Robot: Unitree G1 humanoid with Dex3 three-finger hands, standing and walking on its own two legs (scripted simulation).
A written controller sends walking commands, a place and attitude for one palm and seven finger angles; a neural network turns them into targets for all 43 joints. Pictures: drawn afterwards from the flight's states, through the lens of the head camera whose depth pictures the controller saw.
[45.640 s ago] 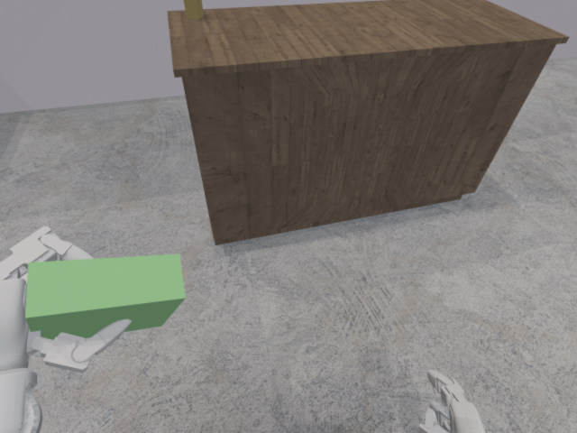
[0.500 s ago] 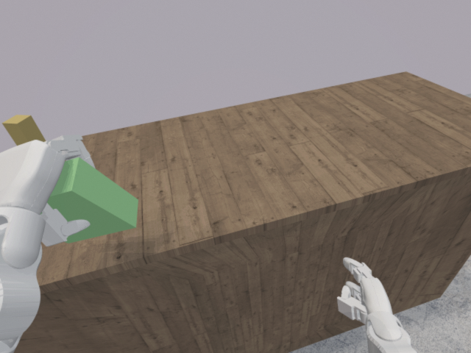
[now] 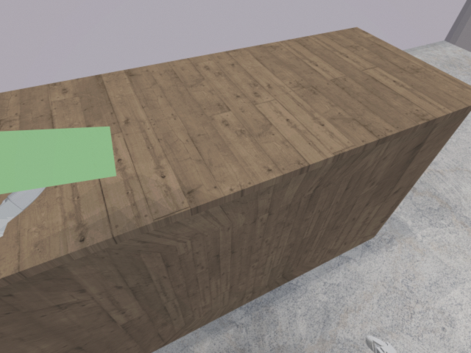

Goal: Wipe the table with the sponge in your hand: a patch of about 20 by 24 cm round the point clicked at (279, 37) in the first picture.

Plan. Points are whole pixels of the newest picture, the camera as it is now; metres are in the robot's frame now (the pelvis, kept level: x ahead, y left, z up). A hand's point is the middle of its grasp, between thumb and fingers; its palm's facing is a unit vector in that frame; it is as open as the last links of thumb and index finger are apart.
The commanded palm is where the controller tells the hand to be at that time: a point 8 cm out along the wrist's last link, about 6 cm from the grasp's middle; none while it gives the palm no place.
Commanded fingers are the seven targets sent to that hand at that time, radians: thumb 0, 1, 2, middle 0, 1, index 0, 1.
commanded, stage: step back with the hand held close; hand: left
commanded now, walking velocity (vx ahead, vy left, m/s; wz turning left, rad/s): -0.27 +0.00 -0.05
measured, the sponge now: (50, 153) +0.27 +0.20 +0.27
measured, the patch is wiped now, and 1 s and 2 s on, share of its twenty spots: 0.95 0.95 0.95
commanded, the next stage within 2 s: stop stepping back and stand still in 0.84 s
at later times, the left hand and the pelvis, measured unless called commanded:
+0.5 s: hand out of the picture +0.15 +0.25 +0.30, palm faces +0.59 -0.76 -0.27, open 9.2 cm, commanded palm +0.10 +0.29 +0.30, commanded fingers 0.00 0.10 1.30 -1.20 -1.60 -1.20 -1.60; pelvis -0.05 +0.01 -0.01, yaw +2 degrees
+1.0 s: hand out of the picture +0.06 +0.21 +0.30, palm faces +0.49 -0.81 -0.33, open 9.2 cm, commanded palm -0.01 +0.26 +0.30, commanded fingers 0.00 0.10 1.30 -1.20 -1.60 -1.20 -1.60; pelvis -0.18 -0.01 +0.00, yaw -2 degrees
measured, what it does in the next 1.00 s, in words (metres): walks backwards: right foot, then left foot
